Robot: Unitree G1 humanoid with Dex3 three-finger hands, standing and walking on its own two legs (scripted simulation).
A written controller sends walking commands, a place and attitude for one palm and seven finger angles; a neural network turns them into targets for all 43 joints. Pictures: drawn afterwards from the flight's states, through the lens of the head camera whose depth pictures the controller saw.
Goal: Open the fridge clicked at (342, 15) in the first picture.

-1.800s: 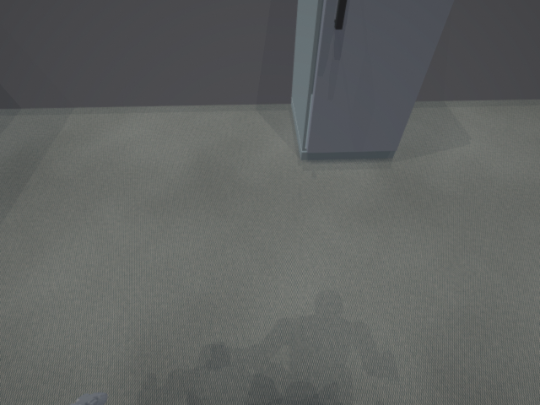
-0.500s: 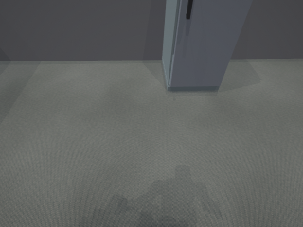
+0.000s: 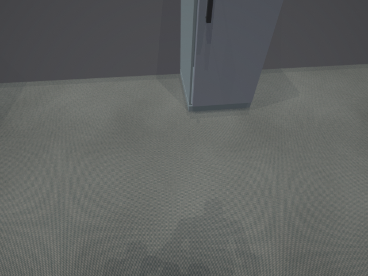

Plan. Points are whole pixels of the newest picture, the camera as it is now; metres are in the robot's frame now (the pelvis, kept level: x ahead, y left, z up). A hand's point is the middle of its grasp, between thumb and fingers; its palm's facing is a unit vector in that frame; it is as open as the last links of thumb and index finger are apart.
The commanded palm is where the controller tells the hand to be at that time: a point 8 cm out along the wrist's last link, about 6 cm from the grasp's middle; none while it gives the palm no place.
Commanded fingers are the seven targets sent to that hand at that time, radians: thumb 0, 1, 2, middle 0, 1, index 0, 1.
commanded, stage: walk to a spot facing it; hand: left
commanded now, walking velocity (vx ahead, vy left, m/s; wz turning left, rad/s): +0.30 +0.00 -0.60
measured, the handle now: out of the picture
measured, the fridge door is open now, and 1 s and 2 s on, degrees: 0 0 0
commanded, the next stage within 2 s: turn to face it in 1.82 s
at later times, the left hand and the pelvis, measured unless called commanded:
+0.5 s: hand out of the picture +0.16 +0.17 -0.16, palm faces -0.16 -0.97 -0.19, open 7.4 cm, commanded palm none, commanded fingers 0.00 0.90 0.90 -0.20 -0.30 -0.20 -0.30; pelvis +0.16 -0.02 +0.01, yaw -15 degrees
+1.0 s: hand (169, 153) +0.55 +0.09 -0.16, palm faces -0.51 -0.84 -0.16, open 7.4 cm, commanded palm none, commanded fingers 0.00 0.90 0.90 -0.20 -0.30 -0.20 -0.30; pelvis +0.36 -0.02 +0.01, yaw -31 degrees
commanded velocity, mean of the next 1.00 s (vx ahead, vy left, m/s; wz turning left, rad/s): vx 0.34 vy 0.00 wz -0.48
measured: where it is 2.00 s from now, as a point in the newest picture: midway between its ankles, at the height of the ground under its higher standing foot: (239, 199)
